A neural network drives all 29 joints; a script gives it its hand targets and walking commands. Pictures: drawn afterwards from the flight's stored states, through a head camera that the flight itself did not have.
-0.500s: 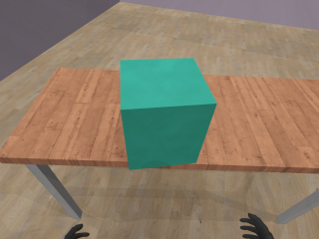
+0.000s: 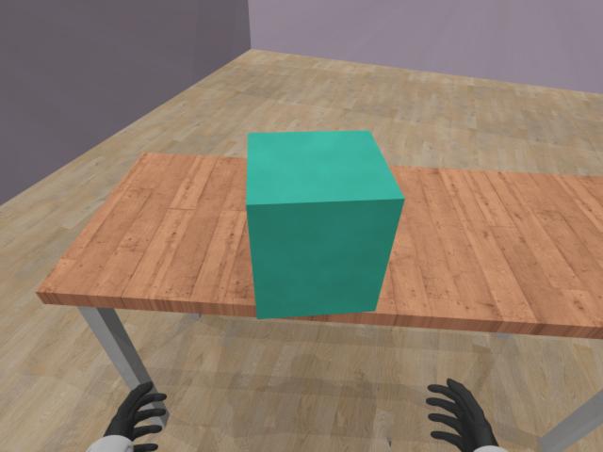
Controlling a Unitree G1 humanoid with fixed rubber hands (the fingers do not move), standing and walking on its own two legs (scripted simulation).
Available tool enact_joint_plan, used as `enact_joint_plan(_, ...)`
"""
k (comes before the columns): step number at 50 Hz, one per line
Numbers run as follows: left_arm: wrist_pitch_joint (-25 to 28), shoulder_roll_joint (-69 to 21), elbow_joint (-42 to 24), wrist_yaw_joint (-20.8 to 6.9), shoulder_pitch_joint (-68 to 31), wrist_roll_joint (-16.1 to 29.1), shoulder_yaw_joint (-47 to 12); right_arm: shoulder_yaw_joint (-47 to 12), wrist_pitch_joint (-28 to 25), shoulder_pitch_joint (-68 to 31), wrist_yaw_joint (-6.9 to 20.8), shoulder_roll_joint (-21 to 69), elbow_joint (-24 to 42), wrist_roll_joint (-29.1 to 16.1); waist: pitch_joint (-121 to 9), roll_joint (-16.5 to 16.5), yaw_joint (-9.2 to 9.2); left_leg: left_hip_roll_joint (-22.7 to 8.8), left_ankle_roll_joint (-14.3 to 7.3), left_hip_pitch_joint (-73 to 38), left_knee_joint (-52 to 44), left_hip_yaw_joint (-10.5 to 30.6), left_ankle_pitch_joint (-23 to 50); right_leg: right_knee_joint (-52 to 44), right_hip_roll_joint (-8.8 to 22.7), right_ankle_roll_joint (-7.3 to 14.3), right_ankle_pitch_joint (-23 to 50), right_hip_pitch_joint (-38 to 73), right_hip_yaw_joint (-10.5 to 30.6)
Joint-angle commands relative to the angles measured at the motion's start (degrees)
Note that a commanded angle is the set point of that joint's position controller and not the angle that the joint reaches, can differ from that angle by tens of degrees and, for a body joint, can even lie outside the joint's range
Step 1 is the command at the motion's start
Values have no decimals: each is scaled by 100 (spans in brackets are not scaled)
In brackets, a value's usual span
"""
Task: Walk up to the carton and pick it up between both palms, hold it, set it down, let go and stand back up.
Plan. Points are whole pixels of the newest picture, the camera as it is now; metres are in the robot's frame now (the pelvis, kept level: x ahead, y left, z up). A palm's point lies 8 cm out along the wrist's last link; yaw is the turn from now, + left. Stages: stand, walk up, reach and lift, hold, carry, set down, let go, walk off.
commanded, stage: reach and lift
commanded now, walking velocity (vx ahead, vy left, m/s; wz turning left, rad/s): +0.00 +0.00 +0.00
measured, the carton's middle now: (313, 224) +0.49 +0.00 +0.06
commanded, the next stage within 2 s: none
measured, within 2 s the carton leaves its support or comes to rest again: neither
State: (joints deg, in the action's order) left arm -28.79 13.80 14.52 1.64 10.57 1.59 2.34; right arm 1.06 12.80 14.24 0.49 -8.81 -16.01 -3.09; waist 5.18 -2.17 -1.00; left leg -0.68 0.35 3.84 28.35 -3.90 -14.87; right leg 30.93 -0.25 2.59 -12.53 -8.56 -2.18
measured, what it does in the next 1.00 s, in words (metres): shifts its weight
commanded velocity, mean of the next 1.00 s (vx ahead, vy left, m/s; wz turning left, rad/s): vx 0.00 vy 0.00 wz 0.00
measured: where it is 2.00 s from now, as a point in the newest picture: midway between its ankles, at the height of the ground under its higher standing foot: outside the picture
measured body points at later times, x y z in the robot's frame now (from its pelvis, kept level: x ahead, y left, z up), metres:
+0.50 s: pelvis +0.05 -0.02 +0.02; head +0.05 -0.01 +0.46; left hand +0.24 +0.21 -0.01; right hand +0.26 -0.22 +0.01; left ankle +0.03 +0.12 -0.73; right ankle +0.06 -0.09 -0.73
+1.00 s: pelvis +0.07 +0.02 +0.02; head +0.06 +0.03 +0.47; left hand +0.29 +0.22 +0.07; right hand +0.30 -0.21 +0.07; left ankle +0.03 +0.13 -0.73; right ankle +0.06 -0.09 -0.73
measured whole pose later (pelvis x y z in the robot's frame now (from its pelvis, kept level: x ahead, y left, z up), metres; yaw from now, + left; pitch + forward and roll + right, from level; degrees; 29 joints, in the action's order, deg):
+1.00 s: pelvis +0.07 +0.02 +0.02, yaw +1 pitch -4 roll -1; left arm -10.8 7.8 -11.5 5.6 18.3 6.0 -2.6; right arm 4.7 -0.4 17.3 2.1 -15.6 -0.8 -15.2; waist 1.6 0.2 -1.0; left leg -1.1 -0.3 -0.8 17.5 -3.4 -14.1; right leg 14.3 -2.0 1.1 -9.6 -0.5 0.0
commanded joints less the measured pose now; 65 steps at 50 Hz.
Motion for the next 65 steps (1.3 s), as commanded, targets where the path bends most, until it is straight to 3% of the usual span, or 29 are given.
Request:
enact_joint_plan(1,158,-395,-1002,152,-416,21,-345,719,49,-524,355,-1326,423,79,361,1606,95,-852,-80,2674,-2234,600,-2498,-249,-414,-118,387,1873,-92)
enact_joint_plan(3,302,-263,-916,186,-435,-121,-218,803,-38,-686,398,-1494,372,94,147,1724,88,-930,-164,3356,-2361,633,-2530,-24,-457,-191,634,2713,-59)
enact_joint_plan(4,443,-126,-934,235,-633,-167,-121,812,-141,-871,405,-1510,466,91,9,1573,91,-880,-225,3486,-2298,556,-2399,-43,-434,-228,549,2767,-20)
enact_joint_plan(7,901,268,-1133,393,-1055,-194,57,657,-453,-1106,435,-1055,925,72,-321,669,-9,-517,-372,3025,-1750,135,-1730,-532,-227,-297,-180,1994,256)
enact_joint_plan(11,1154,442,-1007,407,-1057,238,32,247,-528,-854,407,-343,1335,-242,-606,-676,-189,-30,-319,973,-906,-167,-490,-1696,374,-263,-1549,130,871)
enact_joint_plan(13,1025,275,-894,261,-755,464,-15,77,-400,-528,298,-297,1359,-336,-496,-895,-178,81,-234,98,-832,-85,37,-2111,511,-275,-1381,-510,950)
enact_joint_plan(16,774,145,-982,0,-298,492,-7,135,-153,-190,90,-588,1181,-374,-168,-489,-28,79,-133,-89,-1162,-35,417,-2121,337,-314,-188,-164,736)
enact_joint_plan(19,699,170,-1374,-184,72,396,111,183,-166,3,-177,-710,1470,-372,-67,-298,109,136,-21,-141,-1299,-22,852,-1999,215,-398,938,301,636)
enact_joint_plan(22,1109,382,-2196,-140,107,279,276,270,-565,140,-337,-618,2018,-380,-538,-34,100,184,28,-182,-1260,-21,1353,-1777,161,-504,1884,657,626)
enact_joint_plan(25,1752,473,-2559,-2,282,301,275,217,-1032,341,-286,-481,2316,-481,-1041,105,-17,176,39,-251,-1150,14,1885,-1601,102,-489,2537,794,616)
enact_joint_plan(30,2359,318,-2346,108,701,472,-79,71,-1393,636,-38,-467,1963,-767,-976,329,-116,57,65,-437,-1137,149,1995,-1654,128,-346,2193,587,602)
enact_joint_plan(38,2251,123,-3142,237,758,595,-269,492,-1626,411,-1,-1029,2500,-997,-961,415,7,33,358,-756,-961,311,2927,-1699,-130,-130,2373,512,468)
enact_joint_plan(41,2197,-57,-3272,302,790,535,-338,526,-1627,456,49,-1110,2351,-1063,-802,360,16,-6,450,-894,-934,386,3202,-1737,-190,-74,2365,366,416)
enact_joint_plan(45,1993,-280,-3342,373,623,409,-369,618,-1491,289,135,-1284,2112,-1159,-446,340,46,-76,507,-1001,-1014,453,3009,-1868,-235,26,1845,160,369)
enact_joint_plan(50,1827,-463,-3554,484,145,408,-417,723,-1397,-312,197,-1477,2462,-1320,-542,311,14,-106,439,-919,-1076,460,2732,-1834,-256,65,1646,196,380)
enact_joint_plan(60,911,-518,-3088,647,-1725,528,-176,778,-544,-2016,199,-1671,2086,-1444,-732,197,3,-156,153,-304,-1501,407,747,-1737,-114,4,443,-127,496)
enact_joint_plan(65,398,-437,-2968,564,-2463,451,167,554,-208,-2846,38,-1740,1902,-1620,-1232,46,22,-97,56,-382,-1384,326,1122,-1625,-120,-131,1122,108,554)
